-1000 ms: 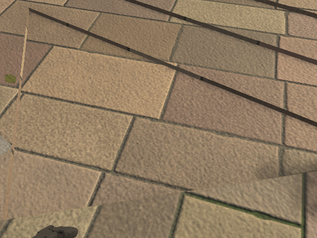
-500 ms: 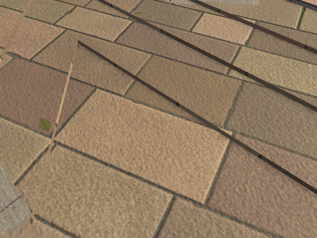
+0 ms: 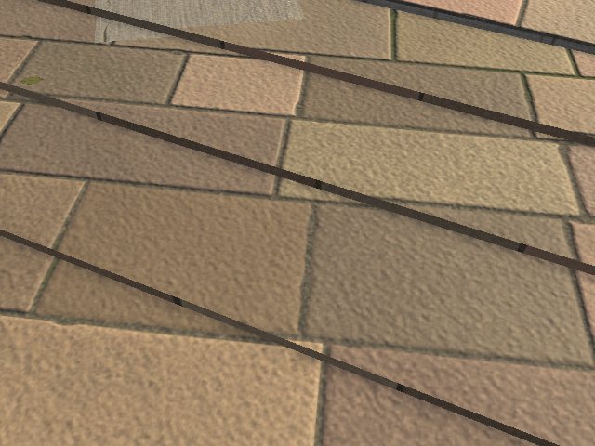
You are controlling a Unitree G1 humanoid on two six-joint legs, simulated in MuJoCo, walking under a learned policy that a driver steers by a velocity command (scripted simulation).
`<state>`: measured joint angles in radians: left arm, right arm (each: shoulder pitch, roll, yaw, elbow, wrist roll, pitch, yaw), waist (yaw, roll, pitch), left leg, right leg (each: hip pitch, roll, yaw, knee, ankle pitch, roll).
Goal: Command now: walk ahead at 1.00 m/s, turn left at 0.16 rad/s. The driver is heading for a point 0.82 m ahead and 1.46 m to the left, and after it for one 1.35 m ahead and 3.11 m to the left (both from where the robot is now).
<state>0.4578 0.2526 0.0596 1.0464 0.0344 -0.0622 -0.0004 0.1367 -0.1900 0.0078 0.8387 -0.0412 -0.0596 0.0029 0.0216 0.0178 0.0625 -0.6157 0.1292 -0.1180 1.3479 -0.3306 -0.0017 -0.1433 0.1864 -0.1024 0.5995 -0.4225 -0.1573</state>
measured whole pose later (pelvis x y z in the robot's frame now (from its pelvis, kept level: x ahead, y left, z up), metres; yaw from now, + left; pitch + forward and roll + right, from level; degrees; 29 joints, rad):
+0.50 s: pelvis +0.36 +0.07 +0.03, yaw +24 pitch +3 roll -2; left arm -0.11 0.27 0.03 0.66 0.00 -0.06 0.04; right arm 0.24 -0.30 -0.09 0.74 0.04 0.01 -0.04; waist -0.07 -0.01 0.06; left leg -0.32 -0.19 -0.23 0.46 -0.16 0.11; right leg -0.62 0.04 0.23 0.71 -0.18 0.09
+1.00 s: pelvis +0.59 +0.19 +0.03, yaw +51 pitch +3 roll -1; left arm 0.50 0.30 0.07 0.84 0.04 -0.09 0.00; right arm 0.13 -0.34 -0.07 0.59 -0.04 0.04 0.09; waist 0.09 0.07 -0.04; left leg -0.84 0.05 -0.04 1.16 -0.11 0.03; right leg 0.05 -0.03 -0.14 0.24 -0.34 0.03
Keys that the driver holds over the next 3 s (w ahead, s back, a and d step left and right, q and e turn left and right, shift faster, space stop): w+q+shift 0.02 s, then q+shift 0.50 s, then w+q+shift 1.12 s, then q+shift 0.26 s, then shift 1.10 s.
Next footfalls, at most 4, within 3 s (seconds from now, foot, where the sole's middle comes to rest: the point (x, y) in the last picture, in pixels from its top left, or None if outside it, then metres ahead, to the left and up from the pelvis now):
0.18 left None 0.40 0.13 -0.75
0.62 right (291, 388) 0.62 0.04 -0.75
1.18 left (96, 357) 0.69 0.50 -0.75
1.60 right None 0.99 0.88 -0.75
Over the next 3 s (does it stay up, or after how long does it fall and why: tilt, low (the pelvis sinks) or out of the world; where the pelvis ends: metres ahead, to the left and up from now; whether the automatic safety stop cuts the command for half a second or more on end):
stays up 0.88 1.21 0.06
